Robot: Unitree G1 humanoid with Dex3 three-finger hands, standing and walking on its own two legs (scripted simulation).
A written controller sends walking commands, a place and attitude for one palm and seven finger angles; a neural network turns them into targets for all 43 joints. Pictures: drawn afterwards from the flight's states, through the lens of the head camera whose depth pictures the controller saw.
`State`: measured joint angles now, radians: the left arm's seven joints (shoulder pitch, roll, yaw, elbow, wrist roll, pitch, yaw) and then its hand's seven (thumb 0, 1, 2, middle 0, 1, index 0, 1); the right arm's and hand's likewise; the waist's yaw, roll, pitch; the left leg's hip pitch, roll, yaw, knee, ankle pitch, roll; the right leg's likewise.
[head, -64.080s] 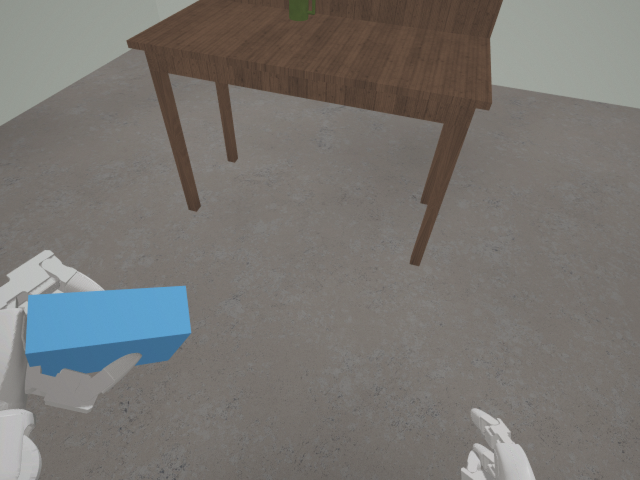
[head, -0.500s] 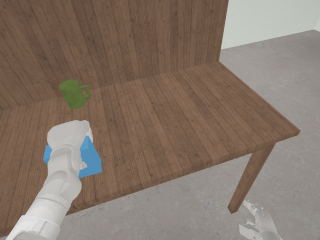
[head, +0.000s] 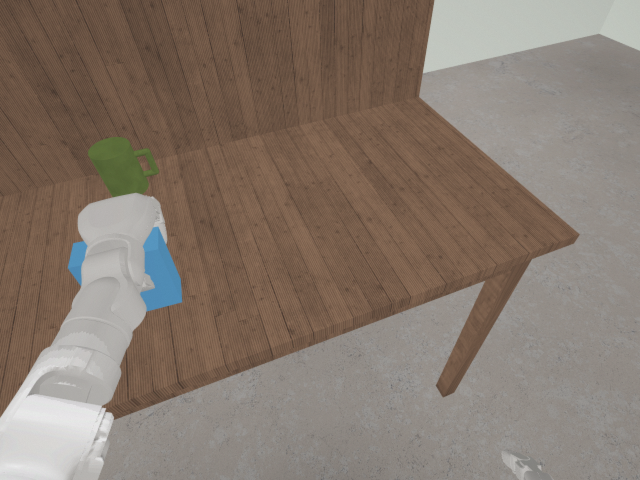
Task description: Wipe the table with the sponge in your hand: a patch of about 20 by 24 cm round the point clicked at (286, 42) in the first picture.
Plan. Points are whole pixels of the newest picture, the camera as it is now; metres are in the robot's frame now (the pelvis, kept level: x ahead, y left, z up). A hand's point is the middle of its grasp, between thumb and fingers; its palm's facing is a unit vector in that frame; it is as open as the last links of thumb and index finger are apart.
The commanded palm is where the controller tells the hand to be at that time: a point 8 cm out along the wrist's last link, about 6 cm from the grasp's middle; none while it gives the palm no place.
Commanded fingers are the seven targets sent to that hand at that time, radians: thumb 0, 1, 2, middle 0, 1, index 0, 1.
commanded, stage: wipe forward along the middle lane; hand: left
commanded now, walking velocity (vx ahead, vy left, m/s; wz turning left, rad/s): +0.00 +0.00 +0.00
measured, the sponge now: (136, 283) +0.37 +0.30 +0.02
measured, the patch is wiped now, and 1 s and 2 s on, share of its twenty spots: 0.90 0.90 0.90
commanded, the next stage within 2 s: slide back across to the first lane in 0.96 s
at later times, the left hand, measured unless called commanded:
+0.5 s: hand (130, 224) +0.43 +0.31 +0.08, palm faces -0.10 +0.01 -0.99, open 9.2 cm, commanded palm +0.43 +0.31 +0.12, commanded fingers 0.00 0.10 1.30 -1.20 -1.60 -1.20 -1.60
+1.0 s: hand (127, 198) +0.49 +0.34 +0.08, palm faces -0.14 +0.01 -0.99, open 9.2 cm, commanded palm +0.48 +0.33 +0.12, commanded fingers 0.00 0.10 1.30 -1.20 -1.60 -1.20 -1.60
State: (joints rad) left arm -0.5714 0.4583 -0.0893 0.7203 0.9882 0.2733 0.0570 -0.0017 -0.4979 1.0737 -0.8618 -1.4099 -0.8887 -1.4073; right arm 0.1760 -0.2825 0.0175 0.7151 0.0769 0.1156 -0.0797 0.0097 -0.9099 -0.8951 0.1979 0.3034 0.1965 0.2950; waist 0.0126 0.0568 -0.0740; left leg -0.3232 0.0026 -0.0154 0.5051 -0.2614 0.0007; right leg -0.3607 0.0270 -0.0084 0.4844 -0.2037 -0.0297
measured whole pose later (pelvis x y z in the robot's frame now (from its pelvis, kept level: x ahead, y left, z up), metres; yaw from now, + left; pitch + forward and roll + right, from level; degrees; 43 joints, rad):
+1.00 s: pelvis +0.02 +0.02 -0.01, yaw -1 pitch +15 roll -2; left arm -0.97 0.66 -0.02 1.19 1.07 0.14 0.10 0.00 -0.50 1.08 -0.86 -1.42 -0.88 -1.43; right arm 0.30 -0.28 0.00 0.77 0.06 0.09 -0.06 0.01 -0.91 -0.89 0.20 0.30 0.20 0.29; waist -0.10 0.04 -0.10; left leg -0.55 0.01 0.00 0.60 -0.31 0.02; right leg -0.55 0.03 0.00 0.51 -0.21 0.00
